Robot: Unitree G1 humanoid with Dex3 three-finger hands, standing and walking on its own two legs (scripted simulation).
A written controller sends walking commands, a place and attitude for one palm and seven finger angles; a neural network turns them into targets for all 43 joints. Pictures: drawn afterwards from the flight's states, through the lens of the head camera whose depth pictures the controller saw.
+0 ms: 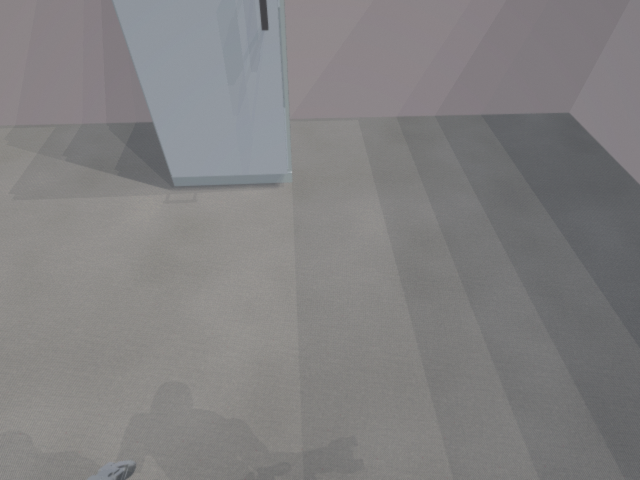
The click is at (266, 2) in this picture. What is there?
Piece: fridge door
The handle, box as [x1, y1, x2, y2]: [259, 0, 267, 29]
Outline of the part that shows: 259,0 262,29 267,29 266,3 265,0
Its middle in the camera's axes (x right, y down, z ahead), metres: -0.19 -0.81 +1.23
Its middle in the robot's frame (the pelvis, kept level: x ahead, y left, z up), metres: +1.47 +0.29 +0.12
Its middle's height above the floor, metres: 0.88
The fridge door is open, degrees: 0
